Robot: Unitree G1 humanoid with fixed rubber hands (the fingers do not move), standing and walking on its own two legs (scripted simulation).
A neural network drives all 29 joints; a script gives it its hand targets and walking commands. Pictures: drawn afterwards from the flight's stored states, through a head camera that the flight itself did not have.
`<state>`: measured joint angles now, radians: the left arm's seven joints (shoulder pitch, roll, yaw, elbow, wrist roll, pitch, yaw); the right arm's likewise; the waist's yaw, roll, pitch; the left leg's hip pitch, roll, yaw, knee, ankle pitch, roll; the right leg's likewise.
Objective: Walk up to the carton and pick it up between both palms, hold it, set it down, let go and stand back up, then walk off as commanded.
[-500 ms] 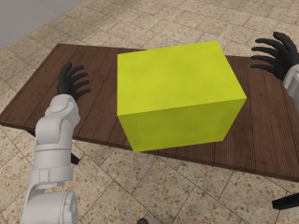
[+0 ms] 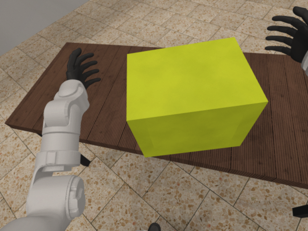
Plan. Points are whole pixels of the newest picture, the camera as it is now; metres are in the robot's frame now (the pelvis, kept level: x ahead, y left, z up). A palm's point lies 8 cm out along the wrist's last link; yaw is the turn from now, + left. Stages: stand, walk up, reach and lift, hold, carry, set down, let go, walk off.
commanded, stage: reach and lift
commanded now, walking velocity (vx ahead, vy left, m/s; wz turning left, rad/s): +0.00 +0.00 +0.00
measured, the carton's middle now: (186, 102) +0.48 +0.04 -0.01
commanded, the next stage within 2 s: none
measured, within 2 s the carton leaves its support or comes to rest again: neither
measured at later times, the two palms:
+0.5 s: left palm (94, 107) +0.37 +0.27 +0.06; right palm (269, 75) +0.52 -0.17 +0.08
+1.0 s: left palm (104, 116) +0.37 +0.26 +0.02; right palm (263, 86) +0.53 -0.17 +0.03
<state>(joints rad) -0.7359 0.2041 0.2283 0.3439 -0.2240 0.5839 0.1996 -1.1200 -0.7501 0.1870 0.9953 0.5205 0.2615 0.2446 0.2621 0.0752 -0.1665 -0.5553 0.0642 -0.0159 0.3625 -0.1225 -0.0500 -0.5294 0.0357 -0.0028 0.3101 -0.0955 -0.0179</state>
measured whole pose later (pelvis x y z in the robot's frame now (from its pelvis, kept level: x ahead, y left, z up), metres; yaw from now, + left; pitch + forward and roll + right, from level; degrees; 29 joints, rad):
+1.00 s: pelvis -0.02 -0.01 -0.04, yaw +1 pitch +31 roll -2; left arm -0.81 0.13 0.06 0.93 -0.29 -0.06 0.17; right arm -1.16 -0.61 0.23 1.39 0.48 -0.15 0.19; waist 0.32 0.05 -0.29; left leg -1.00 0.07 -0.05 0.64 -0.19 -0.06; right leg -0.96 0.04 -0.04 0.61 -0.19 -0.03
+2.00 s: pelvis -0.01 -0.01 -0.02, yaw +2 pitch +28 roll -1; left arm -0.75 0.02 0.31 0.96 -0.01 -0.18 0.10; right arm -1.11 -0.43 -0.13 1.42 0.06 -0.24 0.16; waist 0.26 0.02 -0.27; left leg -0.85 0.07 -0.03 0.51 -0.15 -0.06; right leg -0.83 0.04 -0.04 0.50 -0.17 -0.04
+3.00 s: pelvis -0.01 +0.00 -0.01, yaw +3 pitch +28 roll -1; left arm -0.66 -0.02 0.35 0.95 0.02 -0.29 0.10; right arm -1.09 -0.41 -0.13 1.57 -0.04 -0.49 0.15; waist 0.21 0.01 -0.29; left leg -0.80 0.07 0.01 0.37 -0.07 -0.04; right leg -0.74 0.02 -0.06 0.33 -0.08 -0.02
